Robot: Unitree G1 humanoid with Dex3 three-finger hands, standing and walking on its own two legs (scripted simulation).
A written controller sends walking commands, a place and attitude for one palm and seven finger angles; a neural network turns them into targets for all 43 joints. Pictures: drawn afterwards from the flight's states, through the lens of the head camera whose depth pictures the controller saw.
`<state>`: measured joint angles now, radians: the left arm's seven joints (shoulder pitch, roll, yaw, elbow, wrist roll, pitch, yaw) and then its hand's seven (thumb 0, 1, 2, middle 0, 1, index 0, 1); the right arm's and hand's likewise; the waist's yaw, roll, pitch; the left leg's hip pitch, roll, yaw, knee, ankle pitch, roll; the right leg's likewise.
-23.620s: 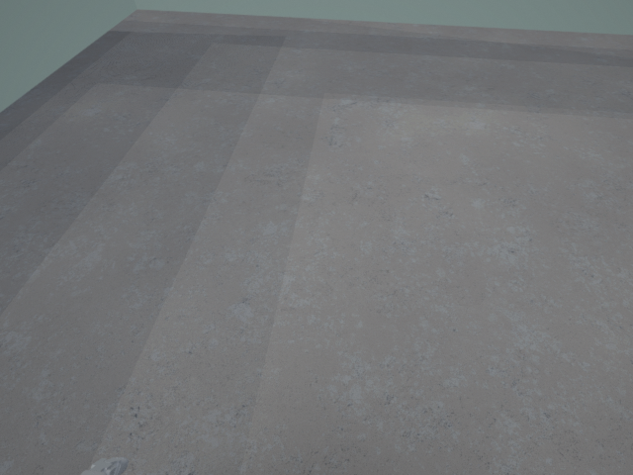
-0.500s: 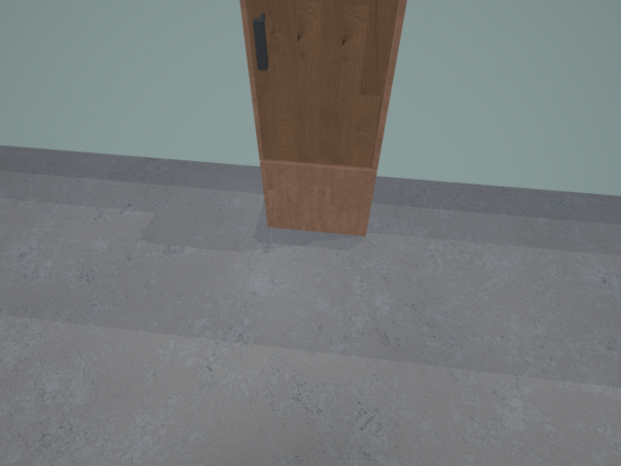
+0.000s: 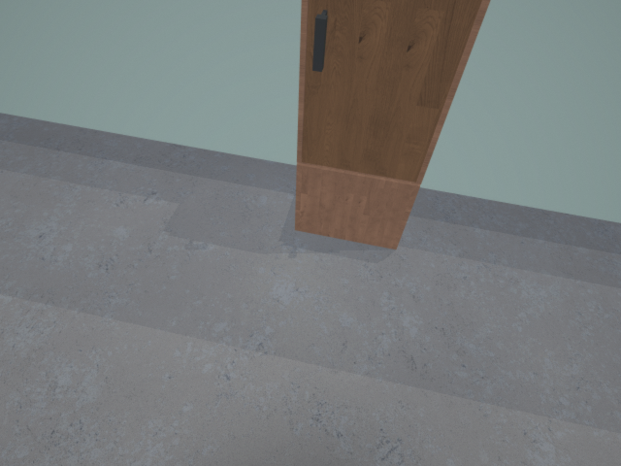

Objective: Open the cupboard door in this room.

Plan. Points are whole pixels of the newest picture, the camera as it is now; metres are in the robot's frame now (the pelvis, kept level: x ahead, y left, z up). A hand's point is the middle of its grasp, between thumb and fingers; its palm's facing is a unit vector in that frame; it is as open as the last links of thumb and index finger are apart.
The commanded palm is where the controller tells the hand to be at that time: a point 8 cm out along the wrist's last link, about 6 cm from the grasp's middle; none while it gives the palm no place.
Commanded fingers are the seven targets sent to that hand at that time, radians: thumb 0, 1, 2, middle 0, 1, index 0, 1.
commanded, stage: walk to a spot facing it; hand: left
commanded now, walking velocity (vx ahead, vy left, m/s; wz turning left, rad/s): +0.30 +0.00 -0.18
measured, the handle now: (321, 40) +1.05 +0.01 +0.06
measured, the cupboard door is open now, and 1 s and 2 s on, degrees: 0 0 0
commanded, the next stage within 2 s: turn to face it in 0.10 s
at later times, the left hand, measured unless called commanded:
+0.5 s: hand (243, 362) +0.31 +0.12 -0.17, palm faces -0.03 -0.97 -0.23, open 7.2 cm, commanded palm none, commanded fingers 0.00 0.90 0.90 -0.20 -0.30 -0.20 -0.30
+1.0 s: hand (231, 331) +0.36 +0.15 -0.17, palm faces -0.09 -0.98 -0.16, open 7.3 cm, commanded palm none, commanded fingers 0.00 0.90 0.90 -0.20 -0.30 -0.20 -0.30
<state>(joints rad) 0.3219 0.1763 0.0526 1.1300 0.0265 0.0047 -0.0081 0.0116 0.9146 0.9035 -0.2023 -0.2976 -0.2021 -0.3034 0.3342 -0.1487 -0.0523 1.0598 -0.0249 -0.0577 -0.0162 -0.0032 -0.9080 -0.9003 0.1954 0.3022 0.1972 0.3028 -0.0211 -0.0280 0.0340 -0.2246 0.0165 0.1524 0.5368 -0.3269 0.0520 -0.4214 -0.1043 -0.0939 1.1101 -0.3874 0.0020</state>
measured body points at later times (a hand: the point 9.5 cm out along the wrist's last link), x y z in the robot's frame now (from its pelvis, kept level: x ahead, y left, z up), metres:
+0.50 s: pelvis +0.21 -0.05 -0.01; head +0.26 -0.08 +0.44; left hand +0.31 +0.17 -0.15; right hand +0.19 -0.27 -0.18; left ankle +0.12 +0.10 -0.64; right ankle +0.27 -0.12 -0.73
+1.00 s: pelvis +0.34 -0.03 +0.01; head +0.35 -0.02 +0.46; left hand +0.37 +0.20 -0.15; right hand +0.32 -0.26 -0.14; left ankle +0.31 +0.08 -0.73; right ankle +0.31 -0.14 -0.67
